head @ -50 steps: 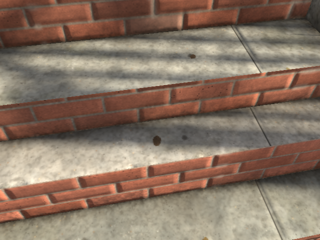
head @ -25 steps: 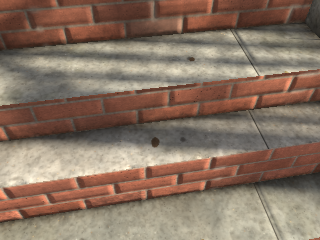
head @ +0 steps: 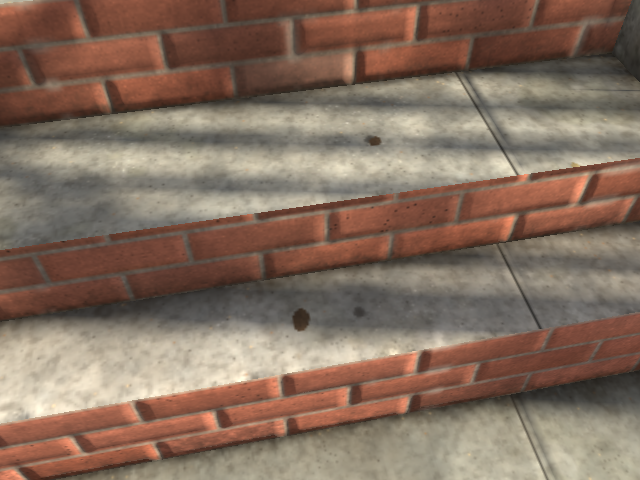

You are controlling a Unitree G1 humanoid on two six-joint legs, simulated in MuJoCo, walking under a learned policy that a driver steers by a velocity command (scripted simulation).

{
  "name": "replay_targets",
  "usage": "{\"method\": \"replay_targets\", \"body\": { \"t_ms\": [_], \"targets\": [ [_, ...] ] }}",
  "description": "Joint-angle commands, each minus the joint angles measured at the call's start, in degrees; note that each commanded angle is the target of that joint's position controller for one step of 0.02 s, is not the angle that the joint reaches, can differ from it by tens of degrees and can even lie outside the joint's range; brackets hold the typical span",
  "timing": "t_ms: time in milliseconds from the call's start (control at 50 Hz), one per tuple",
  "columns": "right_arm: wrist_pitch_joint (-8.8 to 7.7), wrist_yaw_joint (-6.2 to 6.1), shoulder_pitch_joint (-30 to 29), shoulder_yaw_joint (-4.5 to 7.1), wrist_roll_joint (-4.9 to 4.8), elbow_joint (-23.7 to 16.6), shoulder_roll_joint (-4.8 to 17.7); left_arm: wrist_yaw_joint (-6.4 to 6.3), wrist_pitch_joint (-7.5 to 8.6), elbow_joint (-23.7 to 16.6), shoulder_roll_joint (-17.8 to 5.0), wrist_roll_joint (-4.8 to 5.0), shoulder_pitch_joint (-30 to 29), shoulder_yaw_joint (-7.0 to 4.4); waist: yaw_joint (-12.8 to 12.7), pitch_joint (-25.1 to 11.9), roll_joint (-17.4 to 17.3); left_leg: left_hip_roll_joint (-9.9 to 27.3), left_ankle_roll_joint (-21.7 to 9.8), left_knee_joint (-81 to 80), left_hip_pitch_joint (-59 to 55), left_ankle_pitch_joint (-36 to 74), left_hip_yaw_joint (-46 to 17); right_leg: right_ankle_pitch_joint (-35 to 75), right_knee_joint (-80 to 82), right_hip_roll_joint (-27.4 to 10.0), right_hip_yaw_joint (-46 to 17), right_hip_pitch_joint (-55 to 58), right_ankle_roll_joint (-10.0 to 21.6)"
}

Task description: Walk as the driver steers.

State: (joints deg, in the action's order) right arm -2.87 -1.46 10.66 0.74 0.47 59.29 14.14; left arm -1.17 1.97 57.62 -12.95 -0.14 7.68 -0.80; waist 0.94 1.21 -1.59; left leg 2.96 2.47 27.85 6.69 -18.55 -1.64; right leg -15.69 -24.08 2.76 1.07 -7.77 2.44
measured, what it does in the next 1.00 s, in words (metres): stands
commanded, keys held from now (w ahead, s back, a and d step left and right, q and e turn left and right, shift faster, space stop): no key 0.60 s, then w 0.40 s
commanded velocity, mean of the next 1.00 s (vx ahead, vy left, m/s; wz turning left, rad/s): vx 0.14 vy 0.00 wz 0.00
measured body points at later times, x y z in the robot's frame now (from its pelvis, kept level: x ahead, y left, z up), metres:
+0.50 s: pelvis -0.03 +0.00 +0.00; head -0.02 +0.00 +0.45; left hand +0.05 +0.27 -0.14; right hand +0.03 -0.26 -0.14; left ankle -0.06 +0.15 -0.74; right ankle -0.03 -0.10 -0.74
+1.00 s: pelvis -0.01 +0.02 -0.01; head +0.00 +0.02 +0.44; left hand +0.06 +0.27 -0.15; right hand +0.03 -0.23 -0.15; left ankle -0.06 +0.15 -0.74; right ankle -0.03 -0.10 -0.74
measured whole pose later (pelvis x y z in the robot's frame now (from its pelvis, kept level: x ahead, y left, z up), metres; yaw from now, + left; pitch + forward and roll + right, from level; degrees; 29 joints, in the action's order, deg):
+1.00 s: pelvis -0.01 +0.02 -0.01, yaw -1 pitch +0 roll +0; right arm -4.9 -1.5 13.9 0.2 -0.3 61.3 12.3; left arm -1.7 3.1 61.7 -12.6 0.7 10.6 -1.6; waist 0.2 -0.2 0.3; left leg 1.0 0.5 28.8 7.8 -21.0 0.1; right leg -18.6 -30.7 1.0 -0.9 -12.0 1.0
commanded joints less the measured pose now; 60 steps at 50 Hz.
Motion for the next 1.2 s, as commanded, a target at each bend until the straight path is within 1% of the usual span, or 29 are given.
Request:
{"method": "replay_targets", "body": {
  "t_ms": [20,60,140,200,240,260,320,460,480,600,620,640,680,740,820,860,880,920,960,980,1000,1040,1080,1100,1120,1140,1160,1180,1200],
  "targets": [
    [0.41,-0.18,2.1,0.64,-0.15,-0.8,6.0,0.15,0.53,-1.2,-9.2,0.1,2.1,-1.69,-0.7,-5.9,3.6,-0.3,0.5,-1.9,4.1,18.6,0.8,58.6,-2.8,-8.8,-6.4,11.7,2.7],
    [0.91,-0.32,1.5,0.54,-0.23,-0.5,5.9,0.2,0.39,-0.8,-8.6,0.28,1.5,-1.58,-0.6,-5.9,3.4,0.1,0.3,-2.8,1.7,20.5,0.7,54.4,-2.3,-8.0,-6.0,9.9,2.2],
    [1.66,-0.78,-0.6,0.67,-0.02,-0.5,6.5,0.43,0.07,-0.5,-8.5,0.25,-0.2,-1.71,-0.5,-5.2,1.6,0.7,-0.5,-4.6,-1.8,23.0,0.7,40.5,-0.4,-6.5,-5.7,5.4,1.3],
    [1.9,-0.81,-1.3,0.62,0.08,-0.1,6.3,0.3,-0.36,0.1,-7.7,0.29,-1.2,-1.65,-0.2,-3.6,1.7,0.7,-0.8,-5.9,-0.3,18.6,0.8,32.4,1.0,-5.5,-4.9,4.1,0.7],
    [1.69,-0.65,-2.0,0.57,0.19,0.1,6.3,0.08,-0.74,0.4,-7.6,0.14,-1.4,-1.67,-0.4,-2.8,1.4,0.6,-0.8,-6.7,0.6,16.5,0.9,28.8,1.6,-5.3,-4.8,3.6,0.6],
    [1.4,-0.83,-2.4,0.77,0.21,0.2,7.1,-0.28,-0.9,0.6,-8.6,0.05,-1.3,-2.01,-0.6,-2.8,1.5,0.3,-0.8,-7.0,1.2,14.5,1.0,26.5,2.2,-4.9,-4.9,3.5,0.5],
    [0.92,-0.86,-2.9,0.54,0.18,0.4,6.6,-0.8,-1.13,1.0,-8.0,-0.03,-1.4,-1.96,-0.6,-1.8,1.3,0.4,-0.6,-8.0,2.6,11.8,1.0,21.8,3.0,-4.7,-4.9,2.8,0.5],
    [0.5,-0.65,-2.0,0.26,0.3,1.1,6.5,-0.92,-1.5,1.9,-8.0,-0.09,-0.5,-2.06,-0.8,-0.9,1.0,0.2,-0.7,-8.9,4.4,8.5,1.1,15.5,3.9,-4.4,-4.7,1.5,0.4],
    [0.48,-0.85,-1.7,0.48,0.23,1.4,7.2,-0.96,-1.41,1.8,-8.4,-0.24,-0.5,-2.13,-1.0,-0.5,0.8,-0.1,-0.8,-8.6,4.8,8.0,1.3,14.6,4.3,-4.3,-4.8,1.1,0.5],
    [0.22,-1.1,-0.2,0.34,0.16,1.7,6.6,-0.87,-1.15,2.1,-7.9,-0.15,0.0,-1.96,-0.9,-0.7,1.5,-0.1,-1.1,-8.8,5.5,6.6,1.1,11.8,4.3,-4.3,-4.7,0.0,0.4],
    [0.22,-1.12,0.5,0.09,0.3,2.2,5.7,-0.87,-1.14,2.4,-6.9,-0.31,0.6,-1.66,-1.0,-1.9,1.4,-0.3,-1.1,-9.4,4.9,4.6,1.3,8.3,4.9,-4.0,-4.4,0.3,0.2],
    [0.27,-1.15,0.5,-0.06,0.32,2.3,5.3,-0.9,-1.17,2.5,-6.5,-0.35,0.4,-1.5,-1.1,-1.3,1.3,-0.7,-1.0,-9.8,5.2,2.8,1.5,4.3,5.7,-3.6,-4.3,-0.2,-0.1],
    [0.23,-1.35,0.1,-0.11,0.24,2.2,5.3,-1.12,-1.16,2.4,-6.8,-0.27,-0.4,-1.48,-1.2,0.2,1.8,-1.4,-1.0,-9.8,6.0,0.1,1.9,-1.4,6.8,-3.3,-4.7,-1.9,-0.2],
    [-0.32,-1.57,0.6,-0.09,0.03,2.0,5.3,-1.33,-0.69,2.2,-7.1,0.06,-0.5,-1.54,-1.1,1.0,2.5,-2.2,-1.6,-8.5,6.7,-1.7,2.3,-5.5,7.0,-3.4,-5.4,-3.3,0.5],
    [-1.12,-1.35,1.7,-0.03,-0.22,1.5,4.5,-1.4,-0.05,2.1,-6.8,0.57,0.6,-1.77,-1.0,2.3,2.6,-2.7,-3.2,-6.2,8.4,-4.8,2.5,-10.8,5.7,-3.4,-5.9,-4.8,2.1],
    [-1.64,-1.08,2.4,0.06,-0.35,1.3,4.3,-1.29,0.38,1.9,-6.4,0.72,0.9,-1.81,-0.9,3.1,1.9,-2.5,-4.1,-5.8,8.6,-4.9,1.9,-10.3,4.4,-3.2,-5.8,-5.3,2.7],
    [-1.88,-0.79,2.0,-0.13,-0.35,0.7,3.8,-1.16,0.51,1.8,-5.8,0.97,0.8,-1.76,-0.9,3.2,1.4,-2.2,-4.7,-5.8,8.4,-4.0,1.4,-8.6,3.3,-3.1,-5.4,-5.4,2.8],
    [-2.36,-0.4,2.5,0.19,-0.56,0.3,4.6,-1.03,1.14,1.6,-5.3,0.93,1.1,-1.7,-0.9,2.5,-0.5,-1.5,-5.6,-5.9,6.9,0.5,0.1,-2.3,0.2,-2.1,-3.7,-5.1,2.7],
    [-2.75,-0.13,3.7,0.74,-0.9,0.1,5.9,-0.72,1.95,1.5,-5.3,0.79,1.2,-1.73,-0.6,1.1,-2.6,-0.4,-6.8,-5.5,3.5,9.0,-1.8,6.4,-3.9,-1.0,-1.7,-5.6,2.3],
    [-2.87,-0.03,4.6,1.03,-1.03,0.1,6.4,-0.55,2.29,1.4,-5.5,0.77,1.3,-1.81,-0.3,0.2,-2.9,0.3,-7.4,-4.9,1.4,13.8,-2.7,10.2,-5.6,-0.9,-1.1,-6.2,2.0],
    [-2.88,0.21,5.0,1.16,-1.11,-0.2,6.3,-0.23,2.39,1.1,-5.1,0.8,1.1,-1.67,-0.2,-0.2,-2.5,1.2,-8.2,-3.6,0.1,19.6,-3.3,14.9,-7.6,-1.4,-0.9,-6.6,1.9],
    [-2.9,0.4,6.0,1.58,-1.01,-0.6,6.6,0.05,2.51,1.4,-5.2,0.93,2.5,-1.8,-0.4,-3.7,-1.3,1.7,-9.1,-1.0,-2.1,27.4,-3.1,19.6,-10.2,-1.5,-0.6,-4.9,1.9],
    [-2.93,0.58,3.9,1.59,-0.88,-1.8,6.0,0.26,2.48,1.6,-5.3,1.12,3.8,-2.07,-1.6,-4.6,0.0,0.4,-8.6,2.1,0.0,32.3,-1.1,22.8,-10.2,-1.7,-0.9,-1.3,2.4],
    [-3.08,0.71,2.1,1.48,-0.74,-2.6,5.5,0.33,2.41,2.1,-5.9,1.24,5.7,-2.47,-2.9,-5.2,1.3,-1.0,-7.6,5.5,2.7,35.0,1.0,26.0,-9.4,-2.0,-1.7,2.4,3.1],
    [-3.14,0.84,0.3,1.28,-0.82,-3.2,4.9,0.43,2.08,2.2,-6.7,1.2,8.1,-2.92,-4.6,-6.2,3.2,-2.5,-6.3,11.2,7.2,36.6,3.0,31.1,-8.1,-3.2,-3.7,7.1,4.3],
    [-3.42,0.97,-0.9,0.9,-0.77,-3.7,3.7,0.24,1.48,3.5,-8.4,1.11,13.7,-3.69,-6.8,-7.2,7.5,-4.1,-4.6,19.8,15.2,29.2,4.9,34.2,-4.5,-7.2,-9.4,13.8,7.4],
    [-3.48,0.95,-2.9,0.62,-1.38,-4.1,2.6,0.11,1.14,5.3,-10.2,0.52,20.4,-4.15,-9.9,-6.4,14.6,-6.5,-2.8,35.0,24.9,0.6,6.1,38.0,3.4,-17.2,-21.9,17.9,14.7],
    [-2.73,1.09,-2.2,1.03,-2.87,-3.9,2.4,0.08,1.69,5.8,-10.1,-0.13,19.2,-3.92,-7.5,-1.4,13.6,-3.9,-2.7,49.1,31.8,-21.9,1.9,30.5,7.4,-24.8,-29.1,13.7,19.5],
    [-2.12,1.19,-2.7,1.11,-4.07,-4.7,2.2,0.16,2.28,5.5,-9.0,-0.07,15.6,-3.47,-5.1,3.5,9.7,-0.5,-4.2,55.1,37.3,-22.5,-2.3,19.0,8.8,-25.5,-27.4,9.9,18.5]
  ]
}}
